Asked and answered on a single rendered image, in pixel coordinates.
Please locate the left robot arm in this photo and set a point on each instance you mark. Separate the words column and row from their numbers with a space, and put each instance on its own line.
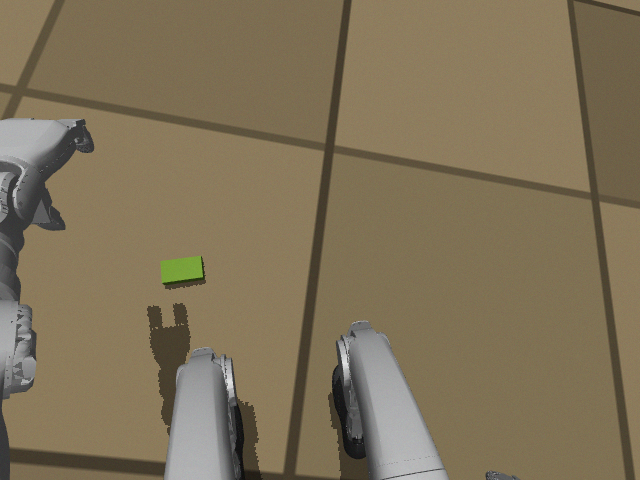
column 21, row 190

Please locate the right robot foot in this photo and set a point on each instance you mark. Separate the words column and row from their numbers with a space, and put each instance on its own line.
column 355, row 448

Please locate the left robot hand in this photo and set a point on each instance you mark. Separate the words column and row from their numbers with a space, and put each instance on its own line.
column 46, row 145

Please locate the small box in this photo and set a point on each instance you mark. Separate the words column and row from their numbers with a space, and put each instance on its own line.
column 182, row 270

